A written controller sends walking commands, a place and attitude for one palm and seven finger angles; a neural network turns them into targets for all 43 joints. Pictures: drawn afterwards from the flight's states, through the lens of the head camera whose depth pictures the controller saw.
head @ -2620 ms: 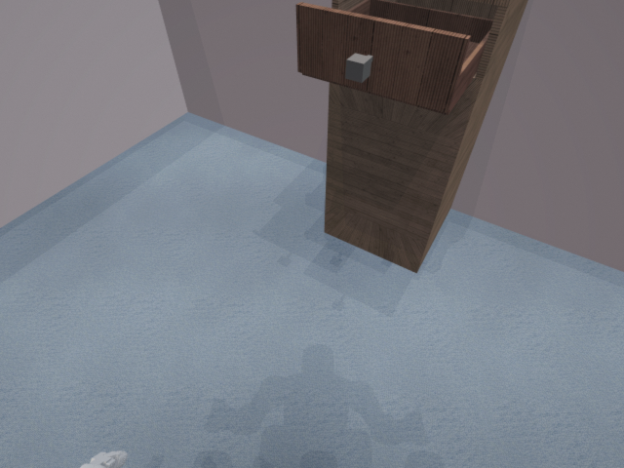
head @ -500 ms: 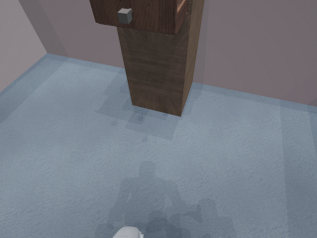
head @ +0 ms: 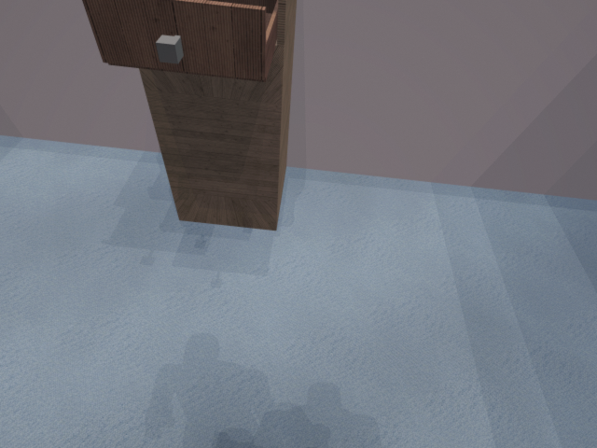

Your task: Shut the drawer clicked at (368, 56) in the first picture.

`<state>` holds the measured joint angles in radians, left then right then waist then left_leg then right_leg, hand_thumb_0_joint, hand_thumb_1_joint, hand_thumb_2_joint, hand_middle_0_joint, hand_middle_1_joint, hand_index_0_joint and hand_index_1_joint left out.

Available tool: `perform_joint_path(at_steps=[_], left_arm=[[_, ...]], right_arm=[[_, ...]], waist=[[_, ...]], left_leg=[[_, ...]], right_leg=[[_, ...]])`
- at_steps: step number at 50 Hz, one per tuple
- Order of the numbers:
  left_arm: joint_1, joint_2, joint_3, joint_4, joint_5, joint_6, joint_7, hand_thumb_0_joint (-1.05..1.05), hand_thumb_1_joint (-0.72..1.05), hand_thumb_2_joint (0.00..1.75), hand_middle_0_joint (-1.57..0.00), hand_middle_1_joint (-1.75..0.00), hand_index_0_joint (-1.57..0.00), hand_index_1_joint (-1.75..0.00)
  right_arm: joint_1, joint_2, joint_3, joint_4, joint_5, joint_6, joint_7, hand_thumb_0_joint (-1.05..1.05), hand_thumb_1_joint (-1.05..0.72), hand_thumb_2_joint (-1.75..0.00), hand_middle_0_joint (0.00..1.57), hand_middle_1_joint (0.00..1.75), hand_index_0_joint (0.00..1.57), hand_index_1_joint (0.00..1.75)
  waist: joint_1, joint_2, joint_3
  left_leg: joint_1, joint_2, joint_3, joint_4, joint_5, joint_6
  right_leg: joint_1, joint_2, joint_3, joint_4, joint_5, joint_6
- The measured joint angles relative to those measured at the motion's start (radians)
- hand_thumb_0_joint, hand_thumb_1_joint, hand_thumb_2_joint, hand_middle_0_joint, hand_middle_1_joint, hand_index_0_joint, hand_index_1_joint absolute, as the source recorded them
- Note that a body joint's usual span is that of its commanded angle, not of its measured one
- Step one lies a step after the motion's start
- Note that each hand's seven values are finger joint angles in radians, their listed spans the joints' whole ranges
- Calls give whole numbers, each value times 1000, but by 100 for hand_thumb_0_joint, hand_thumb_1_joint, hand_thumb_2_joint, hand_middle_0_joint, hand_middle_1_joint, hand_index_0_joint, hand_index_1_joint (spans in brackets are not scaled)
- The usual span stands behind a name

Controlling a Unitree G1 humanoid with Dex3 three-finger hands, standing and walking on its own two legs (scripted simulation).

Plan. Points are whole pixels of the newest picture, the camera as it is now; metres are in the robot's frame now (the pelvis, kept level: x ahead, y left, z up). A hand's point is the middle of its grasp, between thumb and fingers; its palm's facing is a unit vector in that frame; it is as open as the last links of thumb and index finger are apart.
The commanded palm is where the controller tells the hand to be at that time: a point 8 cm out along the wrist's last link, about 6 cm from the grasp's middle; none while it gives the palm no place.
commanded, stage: take the last steps up to it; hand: left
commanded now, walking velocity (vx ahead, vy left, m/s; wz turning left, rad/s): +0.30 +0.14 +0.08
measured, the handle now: (172, 45) +0.85 +0.32 +0.12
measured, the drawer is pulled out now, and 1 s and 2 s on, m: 0.21 0.21 0.21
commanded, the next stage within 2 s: come to a stop and stand still in 1.30 s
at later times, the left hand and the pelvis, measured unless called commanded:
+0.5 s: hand out of the picture +0.02 +0.25 -0.20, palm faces +0.10 -0.98 -0.18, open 7.3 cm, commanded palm none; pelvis +0.11 +0.07 -0.03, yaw +2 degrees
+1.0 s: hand (150, 310) +0.37 +0.29 -0.16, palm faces -0.03 -0.98 -0.20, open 7.3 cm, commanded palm none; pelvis +0.27 +0.12 -0.01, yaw -2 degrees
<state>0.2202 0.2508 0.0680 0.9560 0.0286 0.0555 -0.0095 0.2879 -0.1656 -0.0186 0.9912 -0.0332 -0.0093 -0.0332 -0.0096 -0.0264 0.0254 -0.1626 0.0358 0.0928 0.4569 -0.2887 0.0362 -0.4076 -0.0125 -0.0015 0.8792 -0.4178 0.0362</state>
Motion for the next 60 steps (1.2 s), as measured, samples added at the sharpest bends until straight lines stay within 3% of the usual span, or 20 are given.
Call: perform_joint_path(at_steps=[5, 6, 9, 11, 14, 19, 24, 26, 28, 30, 32, 39, 44, 49, 52, 53, 55, 57, 60], left_arm=[[-5, -46, -28, 24, 0, -26, -6, 1, 91, 90, -20, -30, -20, -30], [-3, -52, -33, 24, 1, -40, -6, 1, 91, 90, -20, -30, -20, -30], [9, -98, -41, 38, -3, -80, 4, 0, 91, 90, -20, -30, -20, -30], [44, -101, -28, 43, -6, -97, 21, 0, 94, 90, -21, -30, -21, -30], [99, -90, -25, 72, -2, -102, 26, -1, 95, 90, -21, -30, -21, -30], [171, -77, -24, 135, 4, -102, 24, 0, 93, 90, -21, -30, -21, -30], [219, -63, -16, 170, 11, -91, 19, 0, 92, 90, -21, -30, -21, -30], [223, -59, -11, 177, 5, -75, 15, 0, 92, 90, -21, -30, -21, -30], [199, -50, -7, 181, -3, -54, 14, 1, 91, 90, -20, -30, -20, -30], [168, -42, -2, 177, -3, -53, 10, 1, 92, 90, -20, -30, -20, -30], [130, -39, 0, 160, 1, -60, 4, 1, 92, 90, -20, -30, -20, -30], [28, -84, -3, 75, 5, -64, 5, 0, 92, 90, -20, -30, -20, -30], [-17, -99, -3, 55, 6, -56, 1, 0, 93, 90, -20, -30, -20, -30], [-45, -116, -7, 50, 6, -58, -3, 0, 92, 90, -20, -30, -20, -30], [-57, -120, -12, 44, 6, -77, -5, 0, 92, 90, -20, -30, -20, -30], [-61, -121, -13, 44, 7, -92, -3, 0, 92, 90, -20, -30, -20, -30], [-58, -126, -18, 44, 0, -119, 1, 0, 92, 90, -20, -30, -20, -30], [-38, -129, -4, 39, -14, -132, 19, -1, 93, 90, -20, -30, -21, -30], [0, -109, 4, 50, -8, -133, 36, -3, 96, 90, -21, -30, -21, -30]], right_arm=[[71, -3, -5, 51, 1, -5, 12, 1, -90, -90, 20, 30, 20, 30], [93, -3, -6, 62, 6, -5, 14, 1, -90, -90, 20, 30, 20, 30], [127, -16, -14, 108, 4, 20, 24, 1, -90, -90, 20, 30, 20, 30], [136, -19, -21, 124, 0, 38, 37, 1, -90, -90, 20, 30, 20, 30], [128, -24, -35, 112, -3, 45, 52, 1, -91, -90, 20, 30, 20, 30], [80, -28, -49, 60, 3, 39, 75, 1, -91, -90, 20, 30, 20, 30], [20, -35, -48, 12, 9, 8, 86, 1, -91, -90, 20, 30, 19, 30], [-2, -40, -47, -6, 2, -24, 75, 1, -91, -90, 20, 30, 20, 30], [-29, -27, -38, -5, 1, -39, 54, 1, -91, -90, 20, 30, 20, 30], [-37, -8, -29, 6, 2, -43, 37, 0, -91, -90, 20, 30, 20, 30], [-30, 14, -19, 22, 3, -50, 26, 0, -91, -90, 20, 30, 20, 30], [34, 43, -16, 84, 6, -53, 18, 1, -92, -90, 20, 30, 20, 30], [77, 57, -19, 114, 4, -52, 21, 1, -91, -90, 20, 30, 20, 30], [118, 59, -19, 140, -3, -53, 19, 1, -91, -90, 20, 30, 20, 30], [148, 59, -17, 156, 0, -50, 18, 1, -91, -90, 20, 30, 20, 30], [153, 60, -17, 164, 6, -47, 20, 1, -91, -90, 20, 30, 20, 30], [146, 55, -15, 173, 12, -31, 26, 1, -91, -90, 20, 30, 20, 30], [126, 44, -22, 170, 12, -13, 29, 1, -91, -90, 20, 30, 20, 30], [76, 19, -34, 140, 5, 2, 31, 1, -91, -90, 20, 30, 20, 30]], waist=[[-25, 24, -13], [-25, 20, -19], [-17, 59, -24], [-4, 58, -37], [-4, 50, -45], [0, 31, -33], [26, 3, -8], [21, -4, 7], [19, -15, 21], [17, -24, 19], [17, -29, 9], [15, -7, -26], [-5, 11, -22], [-33, 34, -3], [-41, 45, 11], [-37, 49, 20], [-29, 54, 35], [-13, 54, 32], [-1, 56, 16]], left_leg=[[-1, 2, 24, 44, -39, -9], [-16, -5, 26, 80, -61, -13], [-112, 1, -15, 317, -179, -29], [-193, 3, -23, 461, -155, -38], [-296, 31, -17, 538, -47, -58], [-374, 75, -9, 435, 75, -71], [-297, 73, 12, 225, 53, -57], [-287, 56, 20, 229, 59, -31], [-283, 46, 40, 276, 22, -4], [-236, 31, 65, 235, 16, 9], [-178, 8, 84, 158, 34, 16], [-3, -68, 119, -67, 77, 43], [82, -92, 126, -119, 48, 41], [139, -74, 130, -105, -20, 18], [142, -38, 125, -16, -102, -10], [115, -16, 120, 69, -137, -16], [5, 6, 66, 361, -198, -17], [-117, 12, 15, 597, -181, -15], [-248, 47, -12, 661, -98, -29]], right_leg=[[167, -17, -60, -288, 34, -31], [207, -24, -62, -363, 65, -43], [230, -19, -84, -360, 100, -33], [264, -27, -86, -394, 97, -30], [321, -47, -91, -463, 113, -11], [393, -84, -104, -527, 108, 30], [415, -138, -106, -450, 15, 75], [340, -160, -84, -236, -85, 34], [202, -128, -23, 87, -119, -16], [76, -104, -26, 298, -45, -46], [-16, -97, -56, 360, 30, -53], [-142, -94, -100, 162, 155, -34], [-115, -106, -82, -25, 180, -31], [-45, -98, -83, -172, 145, -43], [40, -70, -108, -304, 187, -66], [50, -61, -118, -306, 239, -75], [66, -50, -139, -268, 202, -82], [104, -39, -152, -291, 169, -84], [167, -22, -164, -378, 184, -72]])
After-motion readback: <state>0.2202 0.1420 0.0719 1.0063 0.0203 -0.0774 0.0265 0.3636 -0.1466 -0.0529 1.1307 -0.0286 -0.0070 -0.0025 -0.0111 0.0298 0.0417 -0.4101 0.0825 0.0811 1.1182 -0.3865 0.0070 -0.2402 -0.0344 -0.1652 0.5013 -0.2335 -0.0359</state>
